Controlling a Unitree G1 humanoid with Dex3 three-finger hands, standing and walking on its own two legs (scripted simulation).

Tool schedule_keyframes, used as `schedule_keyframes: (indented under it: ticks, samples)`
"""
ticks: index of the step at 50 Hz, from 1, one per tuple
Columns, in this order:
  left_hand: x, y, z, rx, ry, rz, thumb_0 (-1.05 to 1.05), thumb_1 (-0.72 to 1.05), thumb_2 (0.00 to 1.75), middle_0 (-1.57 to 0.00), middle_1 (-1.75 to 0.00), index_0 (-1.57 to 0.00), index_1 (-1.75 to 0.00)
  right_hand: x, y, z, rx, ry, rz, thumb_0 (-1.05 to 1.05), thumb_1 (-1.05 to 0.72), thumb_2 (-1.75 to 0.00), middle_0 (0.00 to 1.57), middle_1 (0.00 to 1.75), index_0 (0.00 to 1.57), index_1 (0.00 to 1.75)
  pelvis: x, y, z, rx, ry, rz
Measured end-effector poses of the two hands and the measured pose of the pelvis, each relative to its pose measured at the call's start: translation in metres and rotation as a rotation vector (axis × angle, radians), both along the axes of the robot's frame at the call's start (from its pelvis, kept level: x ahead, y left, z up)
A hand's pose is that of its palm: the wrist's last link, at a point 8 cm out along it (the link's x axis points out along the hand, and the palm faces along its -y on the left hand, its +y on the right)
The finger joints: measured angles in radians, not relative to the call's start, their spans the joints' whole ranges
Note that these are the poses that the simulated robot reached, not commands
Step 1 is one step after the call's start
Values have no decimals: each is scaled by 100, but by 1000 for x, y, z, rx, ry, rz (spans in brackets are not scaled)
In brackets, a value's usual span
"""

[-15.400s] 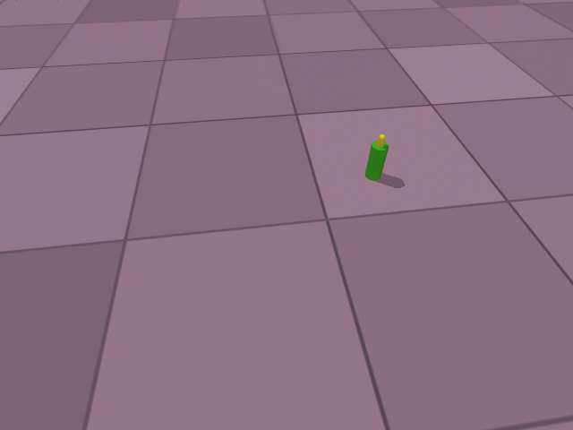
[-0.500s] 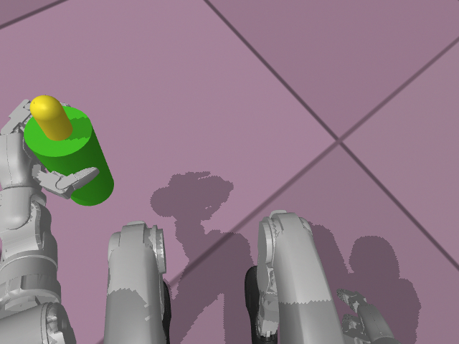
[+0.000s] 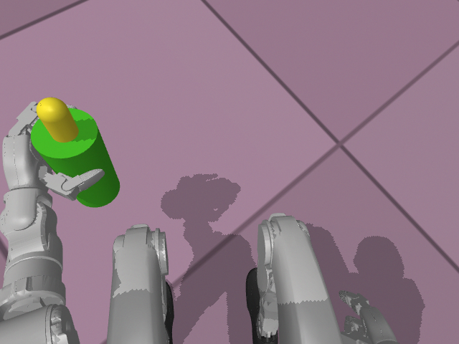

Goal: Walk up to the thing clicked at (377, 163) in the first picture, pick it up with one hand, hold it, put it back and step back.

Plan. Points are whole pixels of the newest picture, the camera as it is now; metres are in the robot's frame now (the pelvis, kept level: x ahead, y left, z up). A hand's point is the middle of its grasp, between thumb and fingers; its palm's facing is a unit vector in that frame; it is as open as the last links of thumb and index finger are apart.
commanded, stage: lift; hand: left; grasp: from the side
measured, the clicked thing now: (79, 155) +0.44 +0.23 -0.05
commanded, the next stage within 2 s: hold in 2.00 s
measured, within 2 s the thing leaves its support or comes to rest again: neither
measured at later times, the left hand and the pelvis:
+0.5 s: hand (42, 136) +0.41 +0.22 +0.08, palm faces +0.12 -0.99 -0.06, open 11.8 cm; pelvis +0.01 +0.00 +0.08, yaw +1 degrees
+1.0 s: hand out of the picture +0.39 +0.21 +0.25, palm faces +0.17 -0.98 -0.03, open 11.8 cm; pelvis +0.04 +0.01 +0.23, yaw +2 degrees
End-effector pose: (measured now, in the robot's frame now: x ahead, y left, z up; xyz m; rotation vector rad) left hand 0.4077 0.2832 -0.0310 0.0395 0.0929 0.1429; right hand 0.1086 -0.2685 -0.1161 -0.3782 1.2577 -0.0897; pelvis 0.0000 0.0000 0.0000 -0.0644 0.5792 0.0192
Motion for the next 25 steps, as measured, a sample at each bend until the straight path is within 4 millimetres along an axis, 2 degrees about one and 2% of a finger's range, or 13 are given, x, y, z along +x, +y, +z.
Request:
schedule_keyframes:
  ticks: [5, 10, 17, 25]
  samples:
    - [-5, -3, 10, 7, -4, -18, 2, -61, 110, -65, -102, -62, -99, 5, 1, 7, 4, -22, -7, 0, -94, -91, 20, 30, 20, 30, 1, -1, 6, 3, 2, 1]
    - [-10, -5, 28, 15, -1, -32, 2, -61, 110, -65, -102, -62, -99, 12, 3, 17, 14, -54, -13, 0, -94, -90, 20, 30, 20, 30, 1, -1, 18, 6, 2, 2]
    - [-18, -6, 65, 11, -15, -7, 2, -61, 110, -65, -102, -62, -99, 26, 8, 40, 34, -103, -24, 0, -94, -90, 20, 30, 20, 30, 4, -1, 44, 10, 5, 4]
    - [-24, -14, 112, 18, 4, -17, 2, -61, 111, -64, -102, -62, -99, 46, 13, 80, 46, -162, -39, 1, -93, -90, 20, 30, 20, 30, 11, 0, 83, 13, -7, 8]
